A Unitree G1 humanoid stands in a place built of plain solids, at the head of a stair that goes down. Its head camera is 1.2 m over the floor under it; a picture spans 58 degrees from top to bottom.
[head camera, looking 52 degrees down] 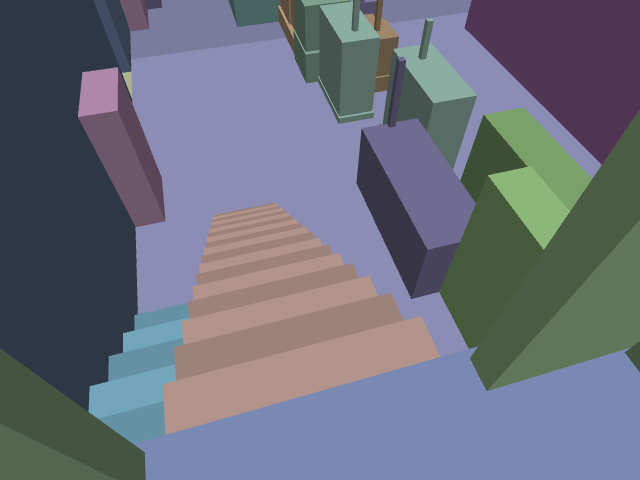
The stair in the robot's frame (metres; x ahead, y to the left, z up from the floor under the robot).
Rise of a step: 0.19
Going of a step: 0.22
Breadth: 0.91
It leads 16 degrees to the left of straight ahead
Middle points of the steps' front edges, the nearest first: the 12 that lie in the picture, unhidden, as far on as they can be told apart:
0.41 0.01 0.00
0.62 0.07 -0.19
0.83 0.13 -0.39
1.05 0.19 -0.58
1.26 0.25 -0.77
1.47 0.32 -0.97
1.69 0.38 -1.16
1.90 0.44 -1.36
2.12 0.50 -1.55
2.33 0.56 -1.75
2.54 0.62 -1.94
2.76 0.68 -2.13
